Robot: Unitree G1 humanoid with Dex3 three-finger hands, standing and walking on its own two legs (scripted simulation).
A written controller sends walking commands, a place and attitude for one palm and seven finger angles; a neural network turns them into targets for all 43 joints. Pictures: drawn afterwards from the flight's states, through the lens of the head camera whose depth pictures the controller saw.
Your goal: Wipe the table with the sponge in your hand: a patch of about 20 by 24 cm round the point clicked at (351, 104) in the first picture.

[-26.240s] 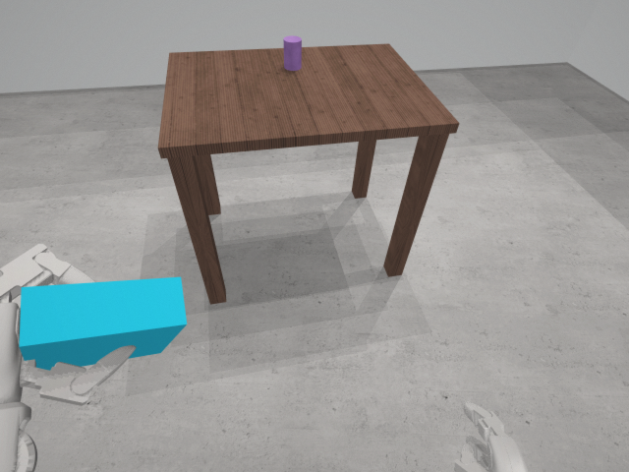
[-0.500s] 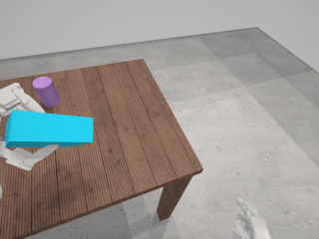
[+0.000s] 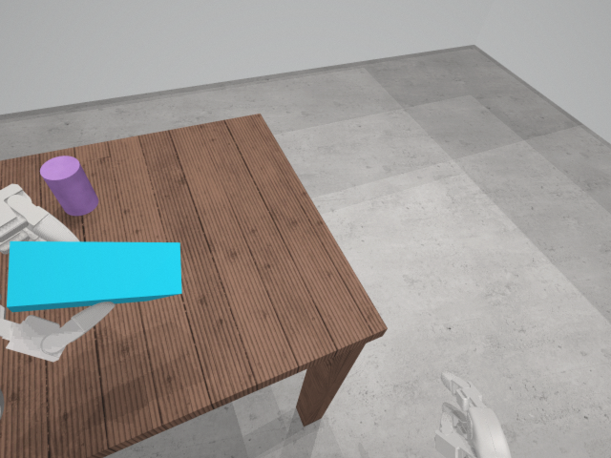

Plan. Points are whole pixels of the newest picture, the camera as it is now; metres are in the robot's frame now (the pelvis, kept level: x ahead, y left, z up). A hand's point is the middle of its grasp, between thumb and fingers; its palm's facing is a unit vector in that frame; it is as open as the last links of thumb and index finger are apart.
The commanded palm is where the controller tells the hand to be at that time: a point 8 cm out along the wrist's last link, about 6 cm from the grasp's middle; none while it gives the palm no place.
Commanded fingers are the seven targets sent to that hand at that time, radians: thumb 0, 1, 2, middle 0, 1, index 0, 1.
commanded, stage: come to a stop and stand still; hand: left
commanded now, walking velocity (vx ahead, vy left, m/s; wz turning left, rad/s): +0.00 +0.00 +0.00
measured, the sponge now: (118, 277) +0.24 +0.22 +0.15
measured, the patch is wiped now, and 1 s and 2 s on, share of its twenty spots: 0.00 0.00 0.00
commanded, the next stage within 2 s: look again from close up in 0.06 s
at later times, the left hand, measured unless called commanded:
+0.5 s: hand (50, 302) +0.21 +0.26 +0.16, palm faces +0.36 -0.85 -0.39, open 9.2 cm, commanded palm +0.15 +0.28 +0.18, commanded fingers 0.00 0.10 1.30 -1.20 -1.60 -1.20 -1.60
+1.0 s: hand (108, 301) +0.22 +0.21 +0.16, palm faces +0.32 -0.86 -0.39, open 9.2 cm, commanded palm +0.15 +0.25 +0.18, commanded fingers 0.00 0.10 1.30 -1.20 -1.60 -1.20 -1.60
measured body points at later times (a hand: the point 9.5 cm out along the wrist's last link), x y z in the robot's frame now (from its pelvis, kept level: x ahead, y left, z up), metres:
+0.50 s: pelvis -0.01 +0.00 +0.00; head +0.00 +0.03 +0.45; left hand +0.18 +0.30 +0.18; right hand +0.17 -0.21 -0.07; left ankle +0.01 +0.07 -0.74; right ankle -0.01 -0.14 -0.74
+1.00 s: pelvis -0.01 -0.03 +0.00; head +0.01 -0.01 +0.45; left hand +0.19 +0.26 +0.18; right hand +0.17 -0.26 -0.06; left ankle +0.01 +0.07 -0.74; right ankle -0.01 -0.14 -0.74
